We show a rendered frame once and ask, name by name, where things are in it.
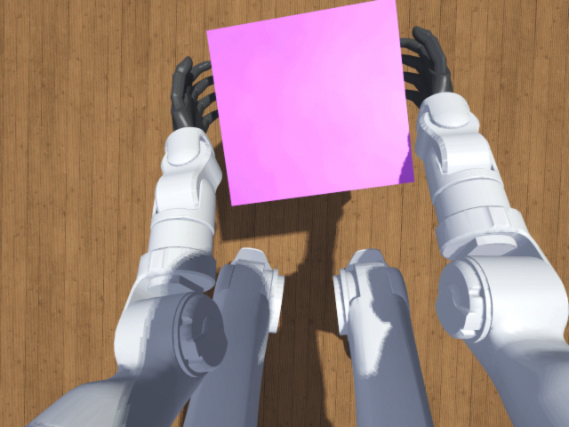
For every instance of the right robot shin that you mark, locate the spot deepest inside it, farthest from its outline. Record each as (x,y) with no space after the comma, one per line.
(396,280)

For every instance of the right robot hand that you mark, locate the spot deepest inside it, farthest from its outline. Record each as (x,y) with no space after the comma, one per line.
(434,76)

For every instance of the left robot hand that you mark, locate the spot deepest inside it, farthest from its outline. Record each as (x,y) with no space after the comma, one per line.
(186,110)

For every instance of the robot left thigh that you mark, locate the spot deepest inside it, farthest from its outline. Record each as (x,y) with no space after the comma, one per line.
(229,396)

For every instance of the robot right upper arm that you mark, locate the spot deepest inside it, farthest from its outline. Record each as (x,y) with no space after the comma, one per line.
(511,312)

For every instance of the robot left forearm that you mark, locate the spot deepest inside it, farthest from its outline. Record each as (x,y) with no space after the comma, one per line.
(179,257)

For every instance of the robot right forearm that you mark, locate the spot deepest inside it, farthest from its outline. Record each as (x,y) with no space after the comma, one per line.
(473,212)

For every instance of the carton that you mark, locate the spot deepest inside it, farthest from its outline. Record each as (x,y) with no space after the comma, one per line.
(312,103)

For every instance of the robot left upper arm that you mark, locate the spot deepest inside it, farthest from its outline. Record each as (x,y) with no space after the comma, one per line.
(164,348)

